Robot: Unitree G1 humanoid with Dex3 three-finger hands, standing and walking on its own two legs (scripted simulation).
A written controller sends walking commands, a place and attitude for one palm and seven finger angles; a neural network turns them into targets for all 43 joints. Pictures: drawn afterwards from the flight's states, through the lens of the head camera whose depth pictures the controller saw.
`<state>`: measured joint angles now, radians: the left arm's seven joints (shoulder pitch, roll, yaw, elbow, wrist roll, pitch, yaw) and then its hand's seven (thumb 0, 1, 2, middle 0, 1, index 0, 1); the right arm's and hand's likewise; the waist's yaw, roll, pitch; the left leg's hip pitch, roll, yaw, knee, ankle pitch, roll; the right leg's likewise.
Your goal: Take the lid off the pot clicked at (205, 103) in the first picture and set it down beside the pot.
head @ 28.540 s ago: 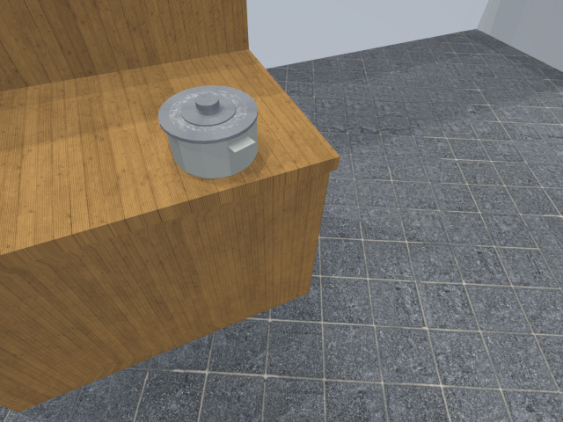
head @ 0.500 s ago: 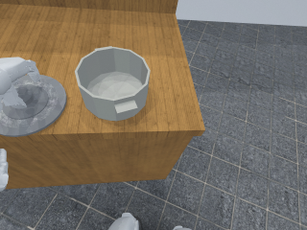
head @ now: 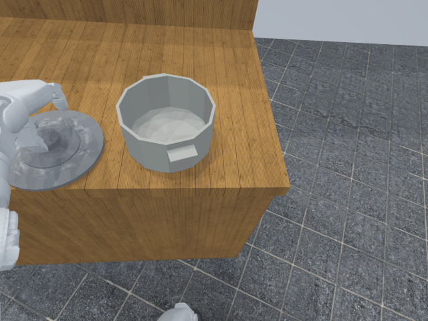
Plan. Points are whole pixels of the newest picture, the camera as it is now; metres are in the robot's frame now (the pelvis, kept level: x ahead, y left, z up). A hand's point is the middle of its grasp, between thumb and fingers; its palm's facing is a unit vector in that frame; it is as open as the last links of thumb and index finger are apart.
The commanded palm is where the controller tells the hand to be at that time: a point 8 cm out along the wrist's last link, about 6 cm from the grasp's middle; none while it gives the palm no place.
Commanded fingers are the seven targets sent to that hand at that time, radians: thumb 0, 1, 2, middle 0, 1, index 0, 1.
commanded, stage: raise the empty hand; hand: left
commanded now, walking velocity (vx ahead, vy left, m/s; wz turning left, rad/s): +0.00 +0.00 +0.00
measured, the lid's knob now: (47, 139) +0.46 +0.34 +0.02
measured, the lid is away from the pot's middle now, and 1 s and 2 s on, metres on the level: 0.25 0.25 0.25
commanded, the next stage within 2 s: draw the hand back to the body in 1.10 s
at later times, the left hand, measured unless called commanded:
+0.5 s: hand (23, 99) +0.45 +0.33 +0.14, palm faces -0.36 -0.08 -0.93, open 11.0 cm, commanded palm +0.46 +0.32 +0.20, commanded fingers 0.00 -0.04 0.71 -0.38 -0.81 -0.38 -0.81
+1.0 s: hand out of the picture +0.44 +0.34 +0.19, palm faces -0.32 -0.10 -0.94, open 11.0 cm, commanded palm +0.46 +0.33 +0.25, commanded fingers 0.00 -0.04 0.71 -0.38 -0.81 -0.38 -0.81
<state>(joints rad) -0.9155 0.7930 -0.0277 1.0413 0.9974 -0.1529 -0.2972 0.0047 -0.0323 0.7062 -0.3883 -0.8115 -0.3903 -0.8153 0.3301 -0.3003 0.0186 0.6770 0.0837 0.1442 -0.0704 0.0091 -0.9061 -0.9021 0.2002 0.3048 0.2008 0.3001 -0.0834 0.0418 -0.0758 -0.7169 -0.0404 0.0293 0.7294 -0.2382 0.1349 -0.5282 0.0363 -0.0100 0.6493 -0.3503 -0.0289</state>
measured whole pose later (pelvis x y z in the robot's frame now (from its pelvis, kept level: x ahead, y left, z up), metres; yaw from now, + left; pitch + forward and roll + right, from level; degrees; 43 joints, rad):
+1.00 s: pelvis +0.01 -0.01 +0.02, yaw +2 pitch +8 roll -4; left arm -1.08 0.87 -0.09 1.00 0.94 -0.09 -0.48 0.00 -0.04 0.71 -0.39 -0.81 -0.39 -0.81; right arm 0.28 -0.31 0.03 0.66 0.11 0.16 -0.05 0.01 -0.91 -0.90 0.20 0.30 0.20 0.30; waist -0.07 0.04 -0.04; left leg -0.55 -0.06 0.00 0.60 -0.19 0.12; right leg -0.36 0.03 -0.02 0.51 -0.30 -0.01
